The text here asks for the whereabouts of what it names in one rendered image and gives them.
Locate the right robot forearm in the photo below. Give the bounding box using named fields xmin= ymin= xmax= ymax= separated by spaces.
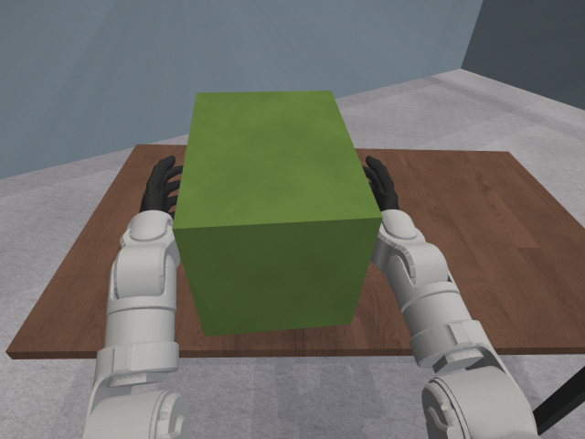
xmin=370 ymin=209 xmax=537 ymax=431

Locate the robot left hand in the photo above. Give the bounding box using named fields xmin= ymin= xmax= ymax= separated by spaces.
xmin=139 ymin=155 xmax=183 ymax=220

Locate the robot right hand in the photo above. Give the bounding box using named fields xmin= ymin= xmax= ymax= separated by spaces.
xmin=362 ymin=155 xmax=399 ymax=212

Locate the left robot forearm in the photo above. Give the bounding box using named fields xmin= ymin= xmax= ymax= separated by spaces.
xmin=80 ymin=210 xmax=180 ymax=439

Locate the table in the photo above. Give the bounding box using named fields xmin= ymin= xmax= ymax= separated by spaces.
xmin=5 ymin=145 xmax=585 ymax=436

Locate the robot right upper arm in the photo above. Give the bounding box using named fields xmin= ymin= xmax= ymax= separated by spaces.
xmin=421 ymin=366 xmax=542 ymax=439

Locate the carton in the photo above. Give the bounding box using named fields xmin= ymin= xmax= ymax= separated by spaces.
xmin=172 ymin=91 xmax=383 ymax=337

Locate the robot left upper arm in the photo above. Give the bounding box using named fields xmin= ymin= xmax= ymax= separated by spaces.
xmin=82 ymin=390 xmax=192 ymax=439

